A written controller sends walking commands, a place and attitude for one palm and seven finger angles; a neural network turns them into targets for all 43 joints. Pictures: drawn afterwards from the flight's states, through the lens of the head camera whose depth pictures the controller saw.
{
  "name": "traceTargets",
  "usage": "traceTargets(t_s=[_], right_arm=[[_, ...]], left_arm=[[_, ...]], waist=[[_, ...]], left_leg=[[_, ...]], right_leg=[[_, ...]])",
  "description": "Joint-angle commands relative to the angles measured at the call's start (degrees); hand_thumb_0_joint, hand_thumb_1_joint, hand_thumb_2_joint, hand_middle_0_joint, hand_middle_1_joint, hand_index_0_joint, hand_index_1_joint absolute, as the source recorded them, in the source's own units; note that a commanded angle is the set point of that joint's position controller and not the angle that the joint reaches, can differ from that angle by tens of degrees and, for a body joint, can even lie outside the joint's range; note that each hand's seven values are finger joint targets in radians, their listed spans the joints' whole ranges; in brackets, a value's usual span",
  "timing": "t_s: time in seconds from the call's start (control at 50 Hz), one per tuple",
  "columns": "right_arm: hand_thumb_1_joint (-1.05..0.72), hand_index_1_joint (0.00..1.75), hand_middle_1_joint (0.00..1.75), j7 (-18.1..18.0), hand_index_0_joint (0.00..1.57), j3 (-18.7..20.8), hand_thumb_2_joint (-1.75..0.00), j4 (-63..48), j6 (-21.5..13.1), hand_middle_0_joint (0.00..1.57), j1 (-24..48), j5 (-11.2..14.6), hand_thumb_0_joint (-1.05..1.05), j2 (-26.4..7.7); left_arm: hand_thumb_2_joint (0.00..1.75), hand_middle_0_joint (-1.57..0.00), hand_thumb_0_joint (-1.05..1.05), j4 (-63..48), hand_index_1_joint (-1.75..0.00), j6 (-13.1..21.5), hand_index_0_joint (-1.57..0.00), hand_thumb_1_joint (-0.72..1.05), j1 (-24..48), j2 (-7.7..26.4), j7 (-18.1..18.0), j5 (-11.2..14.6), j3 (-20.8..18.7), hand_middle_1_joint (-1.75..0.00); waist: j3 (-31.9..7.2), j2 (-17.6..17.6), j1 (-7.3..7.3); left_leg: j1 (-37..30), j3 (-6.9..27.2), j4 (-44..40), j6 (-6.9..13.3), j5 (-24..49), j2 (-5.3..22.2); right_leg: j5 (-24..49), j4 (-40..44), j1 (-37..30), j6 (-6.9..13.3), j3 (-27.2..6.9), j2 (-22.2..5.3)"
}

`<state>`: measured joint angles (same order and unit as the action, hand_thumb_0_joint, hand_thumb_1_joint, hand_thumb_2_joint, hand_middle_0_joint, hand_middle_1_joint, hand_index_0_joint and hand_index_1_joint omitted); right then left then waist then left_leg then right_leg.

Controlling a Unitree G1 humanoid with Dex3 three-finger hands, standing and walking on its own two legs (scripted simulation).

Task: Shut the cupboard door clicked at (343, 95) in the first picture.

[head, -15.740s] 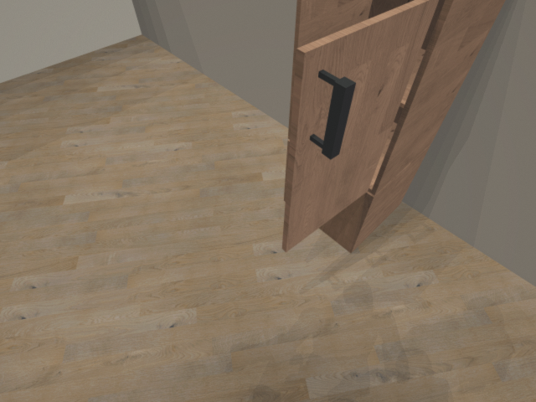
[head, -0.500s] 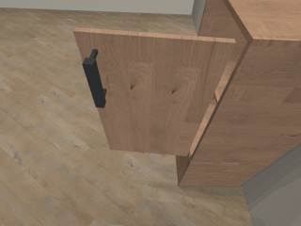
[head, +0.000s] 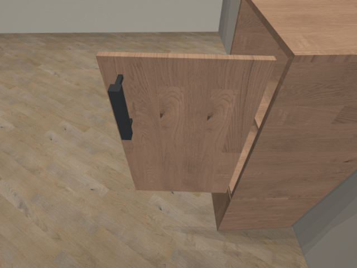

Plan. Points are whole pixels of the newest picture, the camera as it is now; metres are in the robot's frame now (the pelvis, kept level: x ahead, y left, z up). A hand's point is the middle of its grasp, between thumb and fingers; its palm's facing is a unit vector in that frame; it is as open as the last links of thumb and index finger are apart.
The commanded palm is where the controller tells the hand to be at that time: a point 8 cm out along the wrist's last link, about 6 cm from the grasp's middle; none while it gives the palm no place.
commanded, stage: come to a stop and stand still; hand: left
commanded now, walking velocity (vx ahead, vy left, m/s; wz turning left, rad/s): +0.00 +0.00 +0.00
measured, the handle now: (123, 108) +0.43 +0.16 +0.13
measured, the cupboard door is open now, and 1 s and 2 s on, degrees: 86 86 86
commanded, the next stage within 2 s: look again from close up in 0.48 s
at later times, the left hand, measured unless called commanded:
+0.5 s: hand out of the picture +0.03 +0.19 -0.17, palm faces +0.00 -0.98 -0.18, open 7.4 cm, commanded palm none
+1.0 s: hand out of the picture +0.03 +0.19 -0.17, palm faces +0.00 -0.98 -0.19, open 7.4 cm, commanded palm none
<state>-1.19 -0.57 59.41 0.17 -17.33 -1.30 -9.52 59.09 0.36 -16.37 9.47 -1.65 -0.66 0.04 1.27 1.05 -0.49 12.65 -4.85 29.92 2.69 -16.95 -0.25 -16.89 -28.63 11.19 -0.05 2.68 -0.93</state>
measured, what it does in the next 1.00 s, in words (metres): stands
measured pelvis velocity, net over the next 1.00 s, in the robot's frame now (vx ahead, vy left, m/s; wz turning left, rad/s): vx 0.02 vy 0.02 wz -0.02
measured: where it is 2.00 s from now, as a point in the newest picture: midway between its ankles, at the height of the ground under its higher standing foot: outside the picture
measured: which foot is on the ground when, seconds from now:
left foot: down 0.00-1.00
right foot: down 0.00-1.00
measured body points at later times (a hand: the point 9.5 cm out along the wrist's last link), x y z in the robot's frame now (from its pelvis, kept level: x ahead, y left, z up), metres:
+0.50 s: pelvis +0.02 +0.02 +0.00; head +0.04 +0.02 +0.45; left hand +0.03 +0.24 -0.16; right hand +0.04 -0.21 -0.15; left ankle -0.01 +0.09 -0.74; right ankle -0.02 -0.12 -0.74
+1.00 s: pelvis +0.02 +0.02 +0.00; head +0.04 +0.02 +0.45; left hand +0.03 +0.24 -0.16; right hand +0.03 -0.21 -0.15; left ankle -0.01 +0.09 -0.74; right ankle -0.02 -0.12 -0.74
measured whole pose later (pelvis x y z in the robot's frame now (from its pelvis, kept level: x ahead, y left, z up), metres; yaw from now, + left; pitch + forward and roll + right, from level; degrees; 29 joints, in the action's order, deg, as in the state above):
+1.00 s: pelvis +0.02 +0.02 +0.00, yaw -1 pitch -1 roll +0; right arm -1.7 -1.3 64.7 -1.3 -14.2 -0.9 -9.2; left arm 63.4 0.2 -14.8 9.4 -2.0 -0.5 0.5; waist 3.2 -0.9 0.4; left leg 7.0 -6.5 23.4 4.2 -15.9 -2.6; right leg -16.8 -25.0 7.3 -2.1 0.9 -3.0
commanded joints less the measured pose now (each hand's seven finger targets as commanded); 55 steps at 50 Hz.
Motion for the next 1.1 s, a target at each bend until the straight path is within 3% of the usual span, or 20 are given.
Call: traceTargets(t_s=[0.0, 0.12, 0.2, 0.34, 0.64, 0.74, 0.9, 1.08], right_arm=[[-0.90, 0.30, 0.30, 0.05, 0.20, 0.78, -0.90, -2.34, -2.00, 0.20, -1.09, 0.35, 0.00, -6.48], [-0.90, 0.30, 0.30, -0.14, 0.20, 0.45, -0.90, -0.34, -2.52, 0.20, -1.80, 0.52, 0.00, -6.46], [-0.90, 0.30, 0.30, -0.36, 0.20, 0.32, -0.90, 1.07, -2.68, 0.20, -1.95, 0.58, 0.00, -6.45], [-0.90, 0.30, 0.30, -0.62, 0.20, 0.37, -0.90, 2.41, -2.59, 0.20, -1.07, 0.67, 0.00, -6.06], [-0.90, 0.30, 0.30, -0.84, 0.20, 0.66, -0.90, 3.10, -2.52, 0.20, 0.25, 0.66, 0.00, -6.32], [-0.90, 0.30, 0.30, -0.80, 0.20, 0.52, -0.90, 3.54, -2.40, 0.20, 0.49, 0.67, 0.00, -6.17], [-0.90, 0.30, 0.30, -0.74, 0.20, 0.43, -0.90, 3.85, -2.55, 0.20, -0.20, 0.72, 0.00, -6.21], [-0.90, 0.30, 0.30, -0.82, 0.20, 0.42, -0.90, 4.31, -2.50, 0.20, -0.91, 0.72, 0.00, -5.66]], left_arm=[[0.90, -0.20, 0.00, -1.96, -0.30, 0.59, -0.20, 0.90, -2.96, 5.28, -0.47, -0.15, -0.46, -0.30], [0.90, -0.20, 0.00, -0.69, -0.30, 0.80, -0.20, 0.90, -3.04, 5.56, -0.64, 0.00, -0.36, -0.30], [0.90, -0.20, 0.00, 0.27, -0.30, 0.76, -0.20, 0.90, -2.97, 5.84, -0.84, 0.10, -0.30, -0.30], [0.90, -0.20, 0.00, 1.47, -0.30, 0.64, -0.20, 0.90, -3.09, 5.81, -1.05, -0.05, -0.29, -0.30], [0.90, -0.20, 0.00, 2.36, -0.30, 0.54, -0.20, 0.90, -2.83, 5.88, -1.07, -0.13, -0.33, -0.30], [0.90, -0.20, 0.00, 2.52, -0.30, 0.31, -0.20, 0.90, -2.71, 5.93, -1.01, -0.14, -0.27, -0.30], [0.90, -0.20, 0.00, 2.60, -0.30, 0.38, -0.20, 0.90, -2.57, 6.10, -0.96, -0.10, -0.33, -0.30], [0.90, -0.20, 0.00, 2.87, -0.30, 0.30, -0.20, 0.90, -2.87, 5.51, -0.97, -0.04, -0.27, -0.30]], waist=[[2.90, 0.13, 0.75], [0.32, -1.93, 0.68], [-0.21, -0.62, 0.63], [1.12, -0.86, 0.63], [0.62, -1.30, 0.60], [2.14, -0.92, 0.87], [0.75, -1.45, 0.81], [2.04, -1.48, 0.81]], left_leg=[[3.92, 9.88, -12.20, 0.82, 0.21, 6.93], [-0.72, 7.97, -10.18, 0.71, 10.85, 6.52], [-3.13, 7.26, -9.18, 0.51, 17.26, 6.37], [-4.47, 6.65, -8.98, 0.56, 21.00, 6.41], [-6.62, 6.15, -9.25, 0.43, 23.00, 6.46], [-5.71, 6.15, -10.22, 0.43, 20.75, 6.53], [-6.20, 6.39, -10.71, 0.31, 20.39, 6.48], [-5.76, 6.37, -11.24, 0.29, 18.88, 6.51]], right_leg=[[2.71, 4.04, -0.31, 2.45, -3.74, -3.17], [7.75, 4.06, -1.17, 2.08, -4.15, -4.28], [10.51, 3.65, -1.59, 1.88, -4.18, -4.65], [12.51, 3.98, -1.56, 1.64, -4.25, -4.86], [15.58, 4.70, -2.17, 1.46, -4.59, -5.31], [13.07, 5.46, -1.88, 1.30, -4.59, -5.25], [13.36, 5.62, -2.72, 1.34, -4.71, -5.47], [12.09, 6.20, -2.14, 1.32, -4.67, -5.41]])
